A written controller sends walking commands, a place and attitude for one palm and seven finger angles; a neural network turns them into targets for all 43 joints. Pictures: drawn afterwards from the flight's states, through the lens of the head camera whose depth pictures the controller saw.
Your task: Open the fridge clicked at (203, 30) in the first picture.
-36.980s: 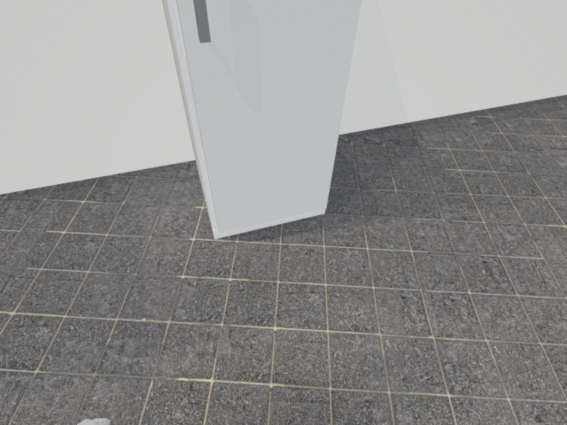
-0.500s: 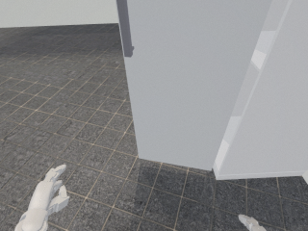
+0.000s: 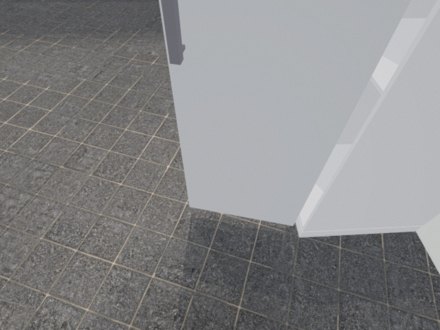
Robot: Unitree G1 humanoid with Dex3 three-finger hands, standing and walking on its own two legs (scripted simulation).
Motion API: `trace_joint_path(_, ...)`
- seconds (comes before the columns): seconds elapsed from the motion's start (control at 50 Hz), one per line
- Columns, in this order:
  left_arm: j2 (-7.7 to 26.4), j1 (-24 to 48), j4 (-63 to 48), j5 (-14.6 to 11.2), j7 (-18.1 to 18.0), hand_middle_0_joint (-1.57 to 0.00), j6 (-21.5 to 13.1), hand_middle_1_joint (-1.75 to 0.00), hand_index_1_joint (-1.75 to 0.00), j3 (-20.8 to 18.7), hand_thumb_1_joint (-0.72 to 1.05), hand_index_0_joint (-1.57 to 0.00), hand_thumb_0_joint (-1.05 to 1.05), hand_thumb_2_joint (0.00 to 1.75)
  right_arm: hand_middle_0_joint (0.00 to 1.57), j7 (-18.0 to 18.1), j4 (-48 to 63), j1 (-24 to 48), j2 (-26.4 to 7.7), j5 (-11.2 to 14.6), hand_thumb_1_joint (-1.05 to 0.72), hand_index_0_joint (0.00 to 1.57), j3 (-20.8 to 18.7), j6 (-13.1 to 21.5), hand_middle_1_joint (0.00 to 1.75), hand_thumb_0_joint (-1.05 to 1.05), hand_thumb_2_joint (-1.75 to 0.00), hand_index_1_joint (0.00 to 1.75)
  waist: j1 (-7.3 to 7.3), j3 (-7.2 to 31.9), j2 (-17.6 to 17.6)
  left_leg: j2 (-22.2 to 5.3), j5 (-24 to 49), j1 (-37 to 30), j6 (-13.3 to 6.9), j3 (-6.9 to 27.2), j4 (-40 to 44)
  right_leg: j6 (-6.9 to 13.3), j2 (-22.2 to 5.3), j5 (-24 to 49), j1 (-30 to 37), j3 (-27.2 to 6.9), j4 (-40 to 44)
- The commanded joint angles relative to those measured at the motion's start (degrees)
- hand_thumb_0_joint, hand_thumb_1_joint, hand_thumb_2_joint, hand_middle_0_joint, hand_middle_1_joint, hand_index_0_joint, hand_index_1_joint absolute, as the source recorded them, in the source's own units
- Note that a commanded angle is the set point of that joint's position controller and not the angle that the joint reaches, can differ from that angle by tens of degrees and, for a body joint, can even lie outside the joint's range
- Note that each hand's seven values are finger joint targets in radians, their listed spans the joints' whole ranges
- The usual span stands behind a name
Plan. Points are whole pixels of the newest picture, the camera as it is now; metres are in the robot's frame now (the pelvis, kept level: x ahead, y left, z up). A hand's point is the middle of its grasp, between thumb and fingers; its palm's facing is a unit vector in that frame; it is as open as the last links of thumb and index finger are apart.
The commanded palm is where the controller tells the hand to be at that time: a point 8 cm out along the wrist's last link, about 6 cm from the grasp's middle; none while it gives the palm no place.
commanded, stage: let the arm hang, fingers relaxed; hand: left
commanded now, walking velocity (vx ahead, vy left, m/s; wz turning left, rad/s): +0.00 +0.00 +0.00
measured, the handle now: out of the picture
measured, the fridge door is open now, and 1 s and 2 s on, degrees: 75 75 75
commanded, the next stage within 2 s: look to check the result in 0.46 s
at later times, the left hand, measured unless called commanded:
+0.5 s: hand out of the picture +0.03 +0.18 -0.18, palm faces -0.05 -0.98 -0.20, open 7.3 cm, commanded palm none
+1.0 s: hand out of the picture +0.02 +0.16 -0.18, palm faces -0.04 -0.98 -0.18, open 7.3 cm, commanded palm none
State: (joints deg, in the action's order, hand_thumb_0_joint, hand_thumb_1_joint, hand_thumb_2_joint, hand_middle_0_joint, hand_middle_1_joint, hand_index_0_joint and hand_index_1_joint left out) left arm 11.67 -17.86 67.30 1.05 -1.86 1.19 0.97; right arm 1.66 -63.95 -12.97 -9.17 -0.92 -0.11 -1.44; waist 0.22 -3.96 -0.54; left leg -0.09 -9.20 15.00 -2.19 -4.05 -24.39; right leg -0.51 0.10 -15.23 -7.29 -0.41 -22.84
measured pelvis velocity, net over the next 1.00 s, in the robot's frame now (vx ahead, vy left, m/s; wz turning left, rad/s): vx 0.02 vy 0.00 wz -0.03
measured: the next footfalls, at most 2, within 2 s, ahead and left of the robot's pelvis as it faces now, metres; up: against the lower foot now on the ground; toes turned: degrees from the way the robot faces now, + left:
none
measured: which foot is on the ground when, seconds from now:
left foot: down 0.00-1.00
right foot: down 0.00-1.00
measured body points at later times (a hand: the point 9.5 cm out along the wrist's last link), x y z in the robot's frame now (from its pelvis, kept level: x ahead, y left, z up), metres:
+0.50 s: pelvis +0.02 +0.00 +0.00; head +0.03 +0.00 +0.45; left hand +0.04 +0.23 -0.16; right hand +0.02 -0.23 -0.16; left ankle +0.04 +0.09 -0.74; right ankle -0.03 -0.13 -0.74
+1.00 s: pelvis +0.02 +0.00 +0.00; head +0.04 +0.00 +0.45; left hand +0.02 +0.21 -0.16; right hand +0.02 -0.23 -0.16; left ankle +0.04 +0.09 -0.74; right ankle -0.03 -0.13 -0.74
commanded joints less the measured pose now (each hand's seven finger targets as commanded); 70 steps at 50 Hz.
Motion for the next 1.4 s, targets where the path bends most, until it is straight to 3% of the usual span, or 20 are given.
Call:
trace_joint_path(0.0,4.22,-1.58,-1.84,-0.04,-0.37,-0.2,-1.72,-0.3,-0.3,-0.72,0.9,-0.2,0.0,0.9,0.2,0.17,1.29,-2.18,-7.1,0.21,-0.9,0.2,-1.58,1.14,0.3,0.0,-0.9,0.3,0.3,2.94,3.1,-6.96,2.9,-7.2,-0.25,6.84,4.94,2.51,-5.27,5.78,-5.38,-4.11,4.86)
trace_joint_path(0.1,3.93,-1.14,-1.77,0.02,-0.66,-0.2,-1.95,-0.3,-0.3,-0.91,0.9,-0.2,0.0,0.9,0.2,0.07,0.32,-1.91,-6.39,0.09,-0.9,0.2,-1.39,1.41,0.3,0.0,-0.9,0.3,0.2,2.54,1.79,-6.73,5.34,-7.48,-0.08,6.22,5.0,2.29,-5.51,7.52,-4.66,-4.42,4.77)
trace_joint_path(0.16,3.63,-0.4,-1.79,0.01,-0.61,-0.2,-1.81,-0.3,-0.3,-0.96,0.9,-0.2,0.0,0.9,0.2,0.05,-0.03,-1.28,-6.13,-0.1,-0.9,0.2,-1.22,1.37,0.3,0.0,-0.9,0.3,0.2,-0.35,0.16,-6.52,3.0,-6.5,0.18,5.93,6.11,2.2,-5.5,5.46,-5.74,-4.26,5.27)
trace_joint_path(0.26,3.7,0.3,-2.03,0.01,-0.55,-0.2,-1.89,-0.3,-0.3,-1.08,0.9,-0.2,0.0,0.9,0.2,0.08,-0.07,-1.33,-6.0,-0.17,-0.9,0.2,-1.17,1.48,0.3,0.0,-0.9,0.3,0.11,-0.26,-1.22,-6.52,3.43,-6.44,0.3,5.71,6.38,2.26,-5.4,6.26,-4.93,-4.42,5.35)
trace_joint_path(0.5,3.86,-0.1,-2.41,-0.08,-0.69,-0.2,-2.16,-0.3,-0.3,-1.3,0.9,-0.2,0.0,0.9,0.2,0.3,-0.17,-2.72,-6.37,0.08,-0.9,0.2,-1.37,1.81,0.3,0.0,-0.9,0.3,0.23,2.85,1.27,-7.03,9.71,-9.94,-0.05,5.27,5.04,2.1,-5.53,10.54,-3.16,-4.54,5.3)
trace_joint_path(0.56,3.35,0.14,-2.09,-0.15,-0.73,-0.2,-1.96,-0.3,-0.3,-1.2,0.9,-0.2,0.0,0.9,0.2,0.39,-0.63,-2.76,-6.03,-0.03,-0.9,0.2,-1.29,1.65,0.3,0.0,-0.9,0.3,0.35,0.8,0.38,-7.02,7.84,-9.18,0.11,5.08,5.75,2.1,-5.44,8.79,-3.94,-4.48,5.57)
trace_joint_path(0.7,3.15,-1.04,-1.82,-0.05,-0.83,-0.2,-2.04,-0.3,-0.3,-1.23,0.9,-0.2,0.0,0.9,0.2,0.47,-0.72,-3.6,-5.78,0.1,-0.9,0.2,-1.36,1.66,0.3,0.0,-0.9,0.3,0.39,1.59,0.89,-7.0,8.08,-9.76,0.01,5.04,5.37,2.2,-5.24,9.18,-3.63,-4.72,5.6)
trace_joint_path(0.78,2.53,-1.19,-1.57,-0.09,-0.82,-0.2,-1.92,-0.3,-0.3,-1.16,0.9,-0.2,0.0,0.9,0.2,0.5,-0.96,-3.35,-5.36,0.0,-0.9,0.2,-1.37,1.54,0.3,0.0,-0.9,0.3,0.44,-0.07,0.35,-6.83,6.15,-9.18,0.08,5.06,5.76,2.21,-5.21,7.78,-4.61,-4.68,5.81)
trace_joint_path(1.38,2.71,-1.16,-1.94,-0.05,-0.76,-0.2,-1.97,-0.3,-0.3,-1.22,0.9,-0.2,0.0,0.9,0.2,0.53,-0.83,-3.39,-5.51,-0.01,-0.9,0.2,-1.48,1.6,0.3,0.0,-0.9,0.3,0.42,0.21,0.46,-7.11,6.06,-9.53,0.19,4.9,5.88,2.22,-5.18,8.26,-4.5,-5.16,5.96)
